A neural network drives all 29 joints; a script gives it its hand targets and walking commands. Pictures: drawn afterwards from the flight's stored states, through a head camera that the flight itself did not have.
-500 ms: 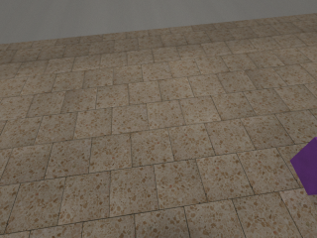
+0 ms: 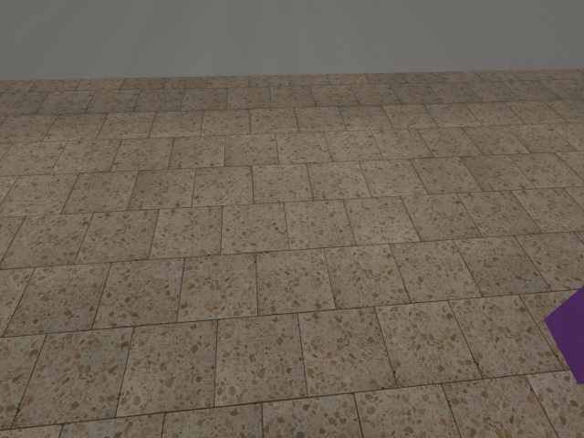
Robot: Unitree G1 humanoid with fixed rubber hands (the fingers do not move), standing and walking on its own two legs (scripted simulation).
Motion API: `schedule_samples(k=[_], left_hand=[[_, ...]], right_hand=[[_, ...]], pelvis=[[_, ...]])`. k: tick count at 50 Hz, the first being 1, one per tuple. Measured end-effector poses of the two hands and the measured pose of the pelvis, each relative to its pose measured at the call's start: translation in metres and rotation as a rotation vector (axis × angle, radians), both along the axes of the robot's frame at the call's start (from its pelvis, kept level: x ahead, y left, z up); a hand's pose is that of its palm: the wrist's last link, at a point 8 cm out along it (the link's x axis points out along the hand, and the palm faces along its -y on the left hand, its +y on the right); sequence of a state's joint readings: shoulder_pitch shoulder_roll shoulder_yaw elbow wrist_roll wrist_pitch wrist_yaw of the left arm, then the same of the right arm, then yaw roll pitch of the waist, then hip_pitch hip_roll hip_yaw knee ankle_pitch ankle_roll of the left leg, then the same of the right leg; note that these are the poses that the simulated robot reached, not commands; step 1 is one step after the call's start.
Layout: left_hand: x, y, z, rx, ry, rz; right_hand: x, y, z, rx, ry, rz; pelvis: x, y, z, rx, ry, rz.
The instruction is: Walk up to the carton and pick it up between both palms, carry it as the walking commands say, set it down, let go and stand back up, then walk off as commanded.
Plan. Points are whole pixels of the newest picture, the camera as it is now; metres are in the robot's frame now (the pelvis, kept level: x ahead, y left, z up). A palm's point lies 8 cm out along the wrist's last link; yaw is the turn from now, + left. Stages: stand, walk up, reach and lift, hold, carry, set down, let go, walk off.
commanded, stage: stand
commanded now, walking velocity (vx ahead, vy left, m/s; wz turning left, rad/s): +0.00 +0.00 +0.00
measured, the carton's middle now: out of the picture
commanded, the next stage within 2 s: none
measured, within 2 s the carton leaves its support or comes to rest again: neither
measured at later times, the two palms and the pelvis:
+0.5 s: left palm out of the picture +0.06 +0.23 -0.11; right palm out of the picture +0.06 -0.24 -0.11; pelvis -0.01 +0.00 +0.01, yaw -1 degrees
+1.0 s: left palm out of the picture +0.05 +0.23 -0.11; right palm out of the picture +0.04 -0.24 -0.10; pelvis -0.02 +0.00 +0.01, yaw -1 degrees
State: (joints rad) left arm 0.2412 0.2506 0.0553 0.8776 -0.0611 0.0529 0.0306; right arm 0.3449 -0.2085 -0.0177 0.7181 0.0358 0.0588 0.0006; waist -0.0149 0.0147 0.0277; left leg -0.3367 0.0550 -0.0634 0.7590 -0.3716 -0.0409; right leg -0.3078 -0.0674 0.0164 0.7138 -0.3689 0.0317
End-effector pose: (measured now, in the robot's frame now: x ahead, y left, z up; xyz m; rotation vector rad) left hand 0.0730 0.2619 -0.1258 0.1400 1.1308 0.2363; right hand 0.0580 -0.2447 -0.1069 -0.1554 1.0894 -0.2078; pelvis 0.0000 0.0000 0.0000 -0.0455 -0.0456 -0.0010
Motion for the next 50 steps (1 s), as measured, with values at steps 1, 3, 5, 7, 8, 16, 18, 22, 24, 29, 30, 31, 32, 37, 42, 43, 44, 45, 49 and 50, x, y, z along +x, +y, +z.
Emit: schedule_samples(k=[1, 3, 5, 7, 8, 16, 18, 22, 24, 29, 30, 31, 32, 37, 42, 43, 44, 45, 49, 50], left_hand=[[0.0, 0.001, 0.001, -0.005, 0.002, -0.001], [-0.001, 0.001, 0.003, -0.01, 0.018, -0.004], [-0.004, -0.002, 0.005, -0.009, 0.042, -0.013], [-0.005, -0.007, 0.006, -0.003, 0.058, -0.025], [-0.006, -0.011, 0.008, -0.005, 0.063, -0.03], [-0.003, -0.032, 0.014, -0.037, 0.051, -0.063], [-0.004, -0.033, 0.014, -0.039, 0.05, -0.063], [-0.006, -0.031, 0.014, -0.039, 0.051, -0.062], [-0.008, -0.031, 0.014, -0.039, 0.051, -0.062], [-0.012, -0.031, 0.014, -0.04, 0.049, -0.061], [-0.012, -0.03, 0.014, -0.04, 0.048, -0.061], [-0.013, -0.03, 0.014, -0.04, 0.047, -0.061], [-0.014, -0.03, 0.014, -0.04, 0.046, -0.061], [-0.018, -0.03, 0.014, -0.041, 0.04, -0.061], [-0.021, -0.029, 0.014, -0.042, 0.036, -0.061], [-0.022, -0.029, 0.014, -0.043, 0.035, -0.061], [-0.022, -0.028, 0.014, -0.043, 0.035, -0.06], [-0.023, -0.028, 0.014, -0.043, 0.034, -0.06], [-0.025, -0.028, 0.014, -0.044, 0.032, -0.06], [-0.025, -0.028, 0.014, -0.044, 0.032, -0.06]], right_hand=[[-0.003, 0.002, 0.0, 0.002, 0.009, -0.002], [-0.004, 0.002, 0.003, 0.003, 0.019, -0.003], [0.0, 0.001, 0.003, 0.007, 0.022, -0.004], [0.004, -0.001, -0.001, 0.013, 0.023, -0.003], [0.006, 0.0, -0.003, 0.018, 0.023, -0.004], [0.012, 0.004, 0.0, 0.034, -0.005, 0.003], [0.011, 0.004, 0.001, 0.033, -0.004, 0.002], [0.008, 0.004, 0.001, 0.033, -0.001, 0.001], [0.006, 0.004, 0.001, 0.033, 0.0, 0.0], [0.002, 0.005, 0.001, 0.032, -0.005, 0.0], [0.002, 0.005, 0.001, 0.032, -0.006, 0.0], [0.001, 0.005, 0.001, 0.032, -0.008, 0.0], [0.0, 0.005, 0.001, 0.032, -0.01, 0.0], [-0.005, 0.006, 0.002, 0.031, -0.014, -0.001], [-0.01, 0.007, 0.002, 0.029, -0.017, -0.001], [-0.011, 0.007, 0.003, 0.029, -0.018, -0.001], [-0.012, 0.007, 0.003, 0.029, -0.018, -0.002], [-0.013, 0.007, 0.003, 0.028, -0.018, -0.002], [-0.016, 0.007, 0.003, 0.028, -0.017, -0.003], [-0.017, 0.008, 0.003, 0.028, -0.016, -0.003]], pelvis=[[0.0, 0.001, 0.001, -0.002, -0.001, 0.001], [0.0, 0.001, 0.004, 0.001, 0.008, -0.001], [0.0, 0.0, 0.006, 0.02, 0.034, -0.009], [-0.001, -0.002, 0.005, 0.04, 0.062, -0.014], [-0.001, -0.003, 0.007, 0.033, 0.07, -0.018], [0.001, -0.002, 0.014, 0.029, 0.087, -0.019], [0.0, -0.002, 0.014, 0.029, 0.086, -0.019], [-0.003, -0.001, 0.014, 0.028, 0.082, -0.019], [-0.004, -0.001, 0.014, 0.028, 0.079, -0.019], [-0.009, 0.0, 0.014, 0.027, 0.073, -0.019], [-0.009, 0.0, 0.014, 0.027, 0.071, -0.019], [-0.01, 0.0, 0.014, 0.027, 0.07, -0.019], [-0.011, 0.0, 0.014, 0.026, 0.068, -0.019], [-0.016, 0.001, 0.013, 0.026, 0.061, -0.019], [-0.02, 0.002, 0.013, 0.024, 0.056, -0.019], [-0.02, 0.002, 0.013, 0.024, 0.055, -0.019], [-0.021, 0.002, 0.013, 0.024, 0.054, -0.019], [-0.022, 0.002, 0.013, 0.024, 0.053, -0.019], [-0.024, 0.003, 0.013, 0.023, 0.05, -0.019], [-0.024, 0.003, 0.013, 0.023, 0.05, -0.019]])
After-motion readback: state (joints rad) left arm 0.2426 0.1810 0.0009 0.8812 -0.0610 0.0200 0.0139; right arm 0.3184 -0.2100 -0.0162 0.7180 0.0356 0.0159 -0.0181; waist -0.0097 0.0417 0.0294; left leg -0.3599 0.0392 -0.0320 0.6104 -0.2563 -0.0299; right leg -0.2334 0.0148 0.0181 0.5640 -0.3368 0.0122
